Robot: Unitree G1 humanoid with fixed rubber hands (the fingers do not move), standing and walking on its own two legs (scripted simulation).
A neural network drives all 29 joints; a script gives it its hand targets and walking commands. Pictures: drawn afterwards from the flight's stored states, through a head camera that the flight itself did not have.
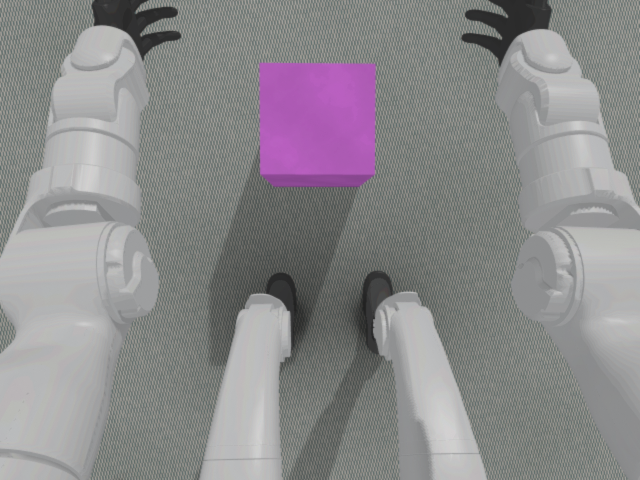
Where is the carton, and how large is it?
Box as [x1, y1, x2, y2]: [259, 63, 375, 186]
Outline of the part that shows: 259,63 261,175 274,186 359,186 374,174 375,64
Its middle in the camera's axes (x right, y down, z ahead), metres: -0.01 -0.22 +0.82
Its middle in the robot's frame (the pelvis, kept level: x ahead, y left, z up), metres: +0.55 +0.02 -0.53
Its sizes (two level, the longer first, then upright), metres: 0.210 0.200 0.250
